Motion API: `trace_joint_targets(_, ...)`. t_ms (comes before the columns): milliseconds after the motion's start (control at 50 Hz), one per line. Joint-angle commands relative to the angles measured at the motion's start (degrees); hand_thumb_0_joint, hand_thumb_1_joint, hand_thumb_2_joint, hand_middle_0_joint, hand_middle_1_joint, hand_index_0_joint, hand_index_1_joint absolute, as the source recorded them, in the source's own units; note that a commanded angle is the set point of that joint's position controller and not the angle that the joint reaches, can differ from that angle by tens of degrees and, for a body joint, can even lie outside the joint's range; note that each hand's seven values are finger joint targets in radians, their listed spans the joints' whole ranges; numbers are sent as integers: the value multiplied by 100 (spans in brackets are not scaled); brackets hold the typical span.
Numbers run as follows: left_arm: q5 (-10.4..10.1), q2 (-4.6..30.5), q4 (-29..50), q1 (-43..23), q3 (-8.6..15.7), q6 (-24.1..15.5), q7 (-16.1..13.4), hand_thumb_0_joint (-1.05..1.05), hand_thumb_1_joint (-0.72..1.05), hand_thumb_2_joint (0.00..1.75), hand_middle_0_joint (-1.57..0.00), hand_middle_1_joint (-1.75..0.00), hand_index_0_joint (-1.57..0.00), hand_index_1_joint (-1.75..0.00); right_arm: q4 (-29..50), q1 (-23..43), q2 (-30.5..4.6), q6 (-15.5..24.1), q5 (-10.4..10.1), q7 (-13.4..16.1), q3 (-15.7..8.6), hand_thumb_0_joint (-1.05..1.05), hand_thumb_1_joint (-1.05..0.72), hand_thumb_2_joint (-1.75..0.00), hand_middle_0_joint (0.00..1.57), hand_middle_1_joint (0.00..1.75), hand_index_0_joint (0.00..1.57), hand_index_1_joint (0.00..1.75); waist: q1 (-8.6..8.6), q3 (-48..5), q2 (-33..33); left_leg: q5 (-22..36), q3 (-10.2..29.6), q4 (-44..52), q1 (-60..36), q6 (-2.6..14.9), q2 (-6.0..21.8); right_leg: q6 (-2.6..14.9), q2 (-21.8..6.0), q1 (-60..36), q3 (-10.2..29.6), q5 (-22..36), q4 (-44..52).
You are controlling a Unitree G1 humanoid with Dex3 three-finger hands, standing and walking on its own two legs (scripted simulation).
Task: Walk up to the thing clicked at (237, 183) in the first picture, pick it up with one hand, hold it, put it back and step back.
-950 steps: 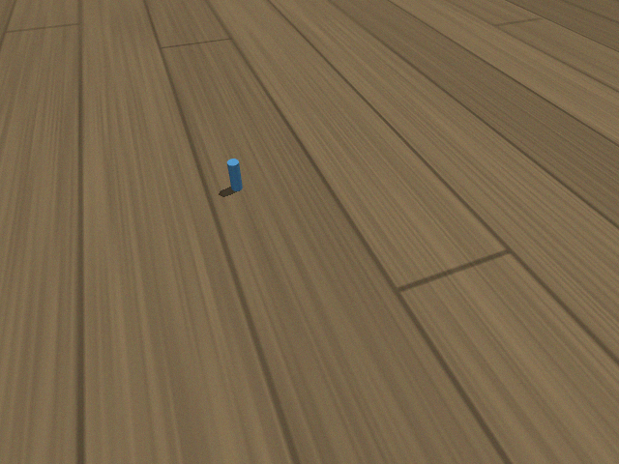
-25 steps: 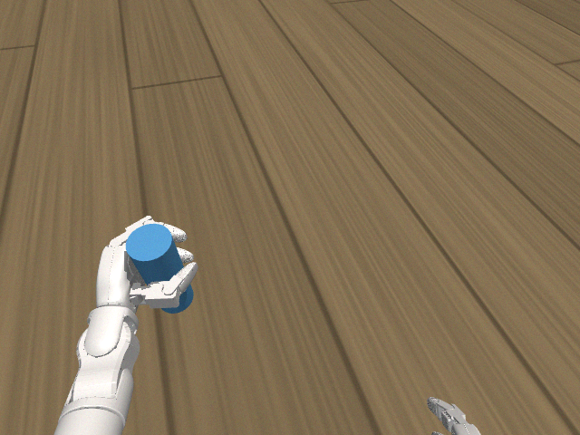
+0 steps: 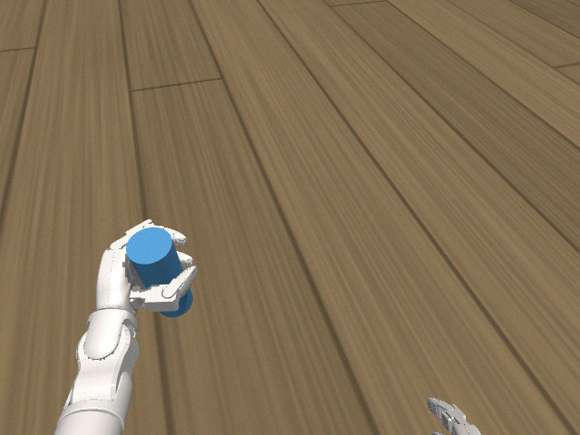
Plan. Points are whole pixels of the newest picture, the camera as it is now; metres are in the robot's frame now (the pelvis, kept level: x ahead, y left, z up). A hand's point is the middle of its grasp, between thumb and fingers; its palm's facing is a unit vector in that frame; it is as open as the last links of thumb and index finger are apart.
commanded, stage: hold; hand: left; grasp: from the side
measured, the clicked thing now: (163, 276) +0.34 +0.18 +0.03
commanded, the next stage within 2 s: crouch in 1.10 s
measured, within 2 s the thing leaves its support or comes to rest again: neither
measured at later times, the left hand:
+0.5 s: hand (169, 278) +0.33 +0.16 +0.04, palm faces +0.07 -1.00 +0.00, open 7.2 cm
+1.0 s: hand (169, 280) +0.32 +0.16 +0.05, palm faces +0.07 -1.00 -0.01, open 7.2 cm
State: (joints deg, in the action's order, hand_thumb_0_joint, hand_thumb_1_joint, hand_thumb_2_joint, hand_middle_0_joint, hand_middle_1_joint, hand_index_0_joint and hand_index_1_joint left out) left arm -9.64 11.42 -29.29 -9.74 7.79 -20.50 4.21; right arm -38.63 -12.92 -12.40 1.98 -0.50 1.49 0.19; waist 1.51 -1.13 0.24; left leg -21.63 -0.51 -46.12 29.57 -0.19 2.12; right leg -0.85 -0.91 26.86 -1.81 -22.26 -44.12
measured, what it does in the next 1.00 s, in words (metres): stands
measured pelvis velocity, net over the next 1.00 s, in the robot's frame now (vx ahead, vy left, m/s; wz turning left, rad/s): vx -0.01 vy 0.00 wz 0.00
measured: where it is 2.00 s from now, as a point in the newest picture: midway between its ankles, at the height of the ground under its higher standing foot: outside the picture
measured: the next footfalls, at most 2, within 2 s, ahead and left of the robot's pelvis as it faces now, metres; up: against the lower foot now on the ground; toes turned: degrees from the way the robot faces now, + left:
none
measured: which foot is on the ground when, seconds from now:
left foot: down 0.00-1.00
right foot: down 0.00-1.00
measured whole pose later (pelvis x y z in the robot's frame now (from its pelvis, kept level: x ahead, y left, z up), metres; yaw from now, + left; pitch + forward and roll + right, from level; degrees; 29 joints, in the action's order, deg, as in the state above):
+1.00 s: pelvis -0.01 +0.00 +0.00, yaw +0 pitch +5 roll -1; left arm -9.8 10.8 -27.4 -8.0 6.8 -21.4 4.3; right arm -39.0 -12.9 -12.6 2.6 -0.7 1.5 0.2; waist 1.3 -0.7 0.5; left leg -21.4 -0.2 -46.5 29.8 -0.3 2.0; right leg -0.7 -0.9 27.1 -2.0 -22.2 -44.7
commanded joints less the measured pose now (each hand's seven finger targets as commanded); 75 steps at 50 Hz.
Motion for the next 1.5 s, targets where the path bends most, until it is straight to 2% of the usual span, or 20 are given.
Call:
trace_joint_targets(0, -113, 796, 1861, -2008, 301, -659, 68, 0, 51, 122, -128, -137, -129, -136, 676, 72, -793, 237, 13, 30, -313, 0, -90, -90, 20, 30, 20, 30, -51, -1960, 342, 1621, 72, 584, -1147, 20, -92, 149, 148, -503, -59, 1732, 509)
trace_joint_targets(20, -117, 647, 1699, -1856, 176, -629, 72, 0, 51, 124, -129, -138, -130, -137, 683, 67, -795, 241, 16, 36, -306, 0, -90, -90, 20, 30, 20, 30, 17, -1914, 247, 1593, 64, 568, -1103, 29, -97, 141, 148, -510, -47, 1749, 515)
trace_joint_targets(80, -146, 857, 1912, -2146, 373, -679, 33, 0, 48, 124, -129, -139, -131, -138, 673, 111, -785, 248, -2, 40, -287, 0, -91, -90, 20, 30, 20, 30, -27, -1788, 320, 1514, 58, 600, -1046, 24, -100, 138, 140, -512, -39, 1696, 538)
trace_joint_targets(180, -125, 691, 1719, -2006, 256, -641, 9, 0, 46, 125, -128, -138, -129, -138, 681, 165, -791, 253, -5, 54, -294, 0, -90, -90, 20, 30, 20, 30, 7, -1543, 201, 1151, 53, 672, -898, 32, -99, 144, 141, -366, -43, 1398, 592)
trace_joint_targets(200, -119, 798, 1688, -2006, 388, -648, -8, 0, 47, 124, -127, -137, -128, -137, 653, 131, -799, 242, 3, 53, -308, 0, -90, -90, 20, 30, 20, 30, -22, -1688, 238, 1161, 88, 688, -986, 20, -83, 152, 155, -405, -74, 1360, 557)
trace_joint_targets(280, -153, 605, 1499, -1768, 249, -607, 34, 0, 51, 125, -129, -138, -130, -138, 706, 165, -790, 243, -10, 63, -292, 0, -90, -90, 20, 30, 20, 30, -21, -1581, 46, 1125, 59, 673, -855, 37, -107, 139, 144, -458, -56, 1373, 615)
trace_joint_targets(340, -111, 831, 1753, -1953, 348, -649, 23, 0, 49, 124, -128, -137, -129, -137, 694, 127, -794, 268, 5, 51, -306, 0, -90, -90, 20, 30, 20, 30, -59, -1875, 292, 1205, 44, 634, -971, 26, -118, 151, 137, -514, -36, 1423, 580)
trace_joint_targets(400, -153, 574, 1604, -1818, 197, -642, 38, 0, 50, 126, -128, -138, -129, -138, 716, 177, -789, 280, -11, 36, -301, 0, -90, -90, 20, 30, 20, 30, -3, -1531, 110, 986, 62, 688, -829, 30, -105, 149, 150, -343, -56, 1247, 591)
trace_joint_targets(480, -115, 758, 1794, -1891, 295, -661, -18, 0, 49, 124, -128, -137, -129, -137, 692, 119, -772, 272, -6, 59, -286, 0, -90, -90, 20, 30, 20, 30, -11, -1854, 107, 1359, 20, 577, -949, 51, -130, 121, 122, -576, -12, 1632, 588)
trace_joint_targets(520, -129, 661, 1630, -1793, 273, -654, -31, 0, 45, 125, -127, -137, -128, -137, 666, 162, -748, 274, -8, 49, -269, 0, -90, -90, 20, 30, 20, 30, -17, -1536, 111, 1186, 27, 614, -809, 49, -129, 120, 122, -464, -22, 1471, 602)
trace_joint_targets(640, -110, 811, 1726, -1935, 378, -710, -31, 0, 47, 125, -128, -138, -129, -138, 692, 208, -793, 259, -19, 60, -294, 0, -90, -90, 20, 30, 20, 30, -44, -1632, 219, 976, 59, 702, -903, 29, -123, 153, 133, -408, -47, 1215, 627)
trace_joint_targets(740, -145, 587, 1645, -1787, 119, -681, 77, 0, 46, 124, -128, -137, -129, -137, 701, 262, -805, 304, -31, 52, -301, 0, -91, -90, 20, 30, 20, 30, -13, -1464, 189, 784, 72, 736, -826, 20, -116, 165, 137, -292, -69, 1041, 628)
trace_joint_targets(880, -159, 757, 1941, -1898, 273, -719, -1, 0, 46, 122, -125, -134, -126, -134, 660, 150, -814, 331, -16, 46, -311, 0, -91, -90, 20, 30, 20, 30, -16, -1910, 179, 1383, 104, 592, -1045, 24, -89, 153, 158, -480, -74, 1557, 499)
trace_joint_targets(940, -133, 695, 1842, -1948, 234, -677, -28, 0, 46, 124, -126, -136, -127, -136, 670, 186, -789, 315, -20, 81, -287, 0, -90, -90, 20, 30, 20, 30, 28, -1692, 74, 1203, 43, 609, -934, 46, -121, 124, 124, -450, -19, 1485, 615)
trace_joint_targets(960, -146, 796, 1797, -1876, 402, -683, -45, 0, 47, 125, -127, -137, -128, -137, 658, 196, -749, 309, -13, 80, -268, 0, -90, -90, 20, 30, 20, 30, -14, -1662, 29, 1173, 38, 585, -860, 61, -131, 106, 109, -502, -10, 1475, 629)
trace_joint_targets(1120, -117, 612, 1569, -1739, 172, -586, 57, 0, 45, 124, -127, -137, -127, -137, 663, 196, -761, 273, -25, 87, -290, 0, -90, -90, 20, 30, 20, 30, -1, -1535, 108, 1190, 34, 644, -843, 56, -128, 135, 119, -448, -31, 1469, 642)
trace_joint_targets(1160, -162, 674, 1533, -1716, 296, -589, 52, 0, 47, 123, -126, -136, -127, -136, 661, 159, -780, 289, -22, 72, -304, 0, -91, -90, 20, 30, 20, 30, -30, -1741, 91, 1377, 49, 590, -917, 56, -117, 137, 127, -502, -53, 1601, 581)
trace_joint_targets(1220, -77, 703, 1686, -1798, 189, -620, 51, 0, 55, 120, -131, -134, -132, -133, 693, 164, -784, 294, -11, 40, -312, 0, -87, -90, 20, 30, 20, 30, -17, -1651, 261, 1362, 50, 623, -950, 37, -110, 154, 135, -409, -54, 1553, 550)
trace_joint_targets(1320, -59, 674, 1305, -1873, 313, -765, -29, 0, 51, 119, -127, -132, -128, -131, 611, 122, -830, 270, 22, -14, -357, 0, -87, -90, 20, 30, 20, 30, 29, -1560, 93, 1070, 122, 553, -715, 43, -69, 168, 156, -129, -90, 1255, 406)
trace_joint_targets(1480, -20, 622, 166, -2083, 435, -1407, 135, 0, 46, 120, -128, -135, -129, -134, 511, 88, -874, 306, 128, -141, -427, 0, -87, -90, 20, 30, 20, 30, 157, -1602, -31, 562, 121, -321, 369, 81, -124, 171, 125, 910, 9, 864, -337)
